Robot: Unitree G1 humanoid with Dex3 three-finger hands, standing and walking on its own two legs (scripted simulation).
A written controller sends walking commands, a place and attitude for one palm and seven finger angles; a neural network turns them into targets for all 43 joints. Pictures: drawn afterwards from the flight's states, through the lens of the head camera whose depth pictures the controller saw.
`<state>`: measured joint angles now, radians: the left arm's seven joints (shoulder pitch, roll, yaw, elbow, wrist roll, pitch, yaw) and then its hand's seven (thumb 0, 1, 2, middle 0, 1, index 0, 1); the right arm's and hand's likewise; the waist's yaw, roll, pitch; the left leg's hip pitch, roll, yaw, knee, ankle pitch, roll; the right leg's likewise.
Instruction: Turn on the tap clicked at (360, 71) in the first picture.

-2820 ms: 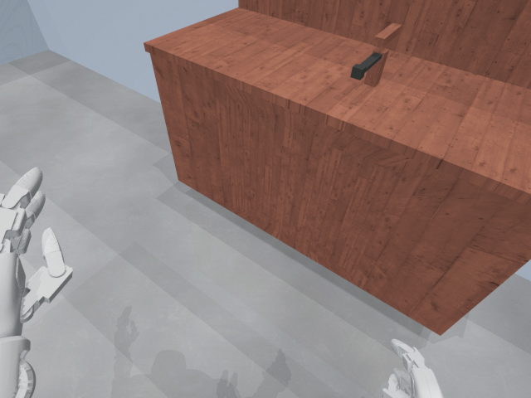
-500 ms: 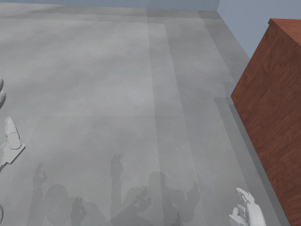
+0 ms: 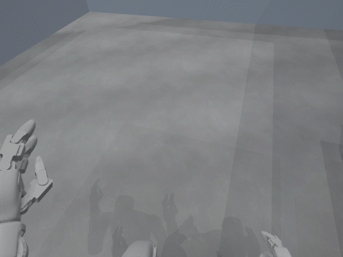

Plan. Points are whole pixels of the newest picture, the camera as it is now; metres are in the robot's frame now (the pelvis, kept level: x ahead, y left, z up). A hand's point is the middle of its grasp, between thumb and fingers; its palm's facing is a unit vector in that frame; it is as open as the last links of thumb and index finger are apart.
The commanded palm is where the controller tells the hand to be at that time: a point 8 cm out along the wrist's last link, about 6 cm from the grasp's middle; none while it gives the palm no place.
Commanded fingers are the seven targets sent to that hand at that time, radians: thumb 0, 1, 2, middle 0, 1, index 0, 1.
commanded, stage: walk around to get in front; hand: left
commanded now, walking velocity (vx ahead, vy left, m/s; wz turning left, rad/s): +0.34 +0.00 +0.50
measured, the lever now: out of the picture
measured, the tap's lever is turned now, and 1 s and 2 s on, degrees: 0 0 0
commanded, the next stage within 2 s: walk to a spot facing it in 1.92 s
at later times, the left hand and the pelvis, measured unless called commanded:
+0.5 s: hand (13, 150) +0.25 +0.30 +0.19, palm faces +0.55 -0.73 -0.40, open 7.4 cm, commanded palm +0.19 +0.34 +0.17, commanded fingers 0.00 0.90 0.90 -0.20 -0.30 -0.20 -0.30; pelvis +0.09 +0.03 +0.00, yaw +10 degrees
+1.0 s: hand (39, 103) +0.37 +0.31 +0.20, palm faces +0.62 -0.65 -0.44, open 7.4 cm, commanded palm +0.31 +0.35 +0.17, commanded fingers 0.00 0.90 0.90 -0.20 -0.30 -0.20 -0.30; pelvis +0.23 +0.03 -0.01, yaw +16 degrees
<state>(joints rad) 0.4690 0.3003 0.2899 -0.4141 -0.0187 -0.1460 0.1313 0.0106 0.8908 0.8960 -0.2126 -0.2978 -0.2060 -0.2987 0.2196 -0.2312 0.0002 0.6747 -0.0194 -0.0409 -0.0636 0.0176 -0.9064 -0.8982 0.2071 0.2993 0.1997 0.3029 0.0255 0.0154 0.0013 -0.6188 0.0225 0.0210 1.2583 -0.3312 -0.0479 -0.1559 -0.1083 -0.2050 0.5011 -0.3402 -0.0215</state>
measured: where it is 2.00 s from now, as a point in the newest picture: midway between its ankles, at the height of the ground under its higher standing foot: (168, 208)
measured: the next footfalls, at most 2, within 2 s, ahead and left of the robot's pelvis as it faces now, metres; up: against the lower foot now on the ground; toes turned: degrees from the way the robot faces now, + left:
left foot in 0.26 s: +0.11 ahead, +0.16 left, +0.00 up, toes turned +16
right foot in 0.66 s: +0.24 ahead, -0.08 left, +0.00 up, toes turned +2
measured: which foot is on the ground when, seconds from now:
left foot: up 0.00-0.24, down 0.26-0.66, up 0.68-1.00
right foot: down 0.00-0.26, up 0.28-0.64, down 0.66-1.00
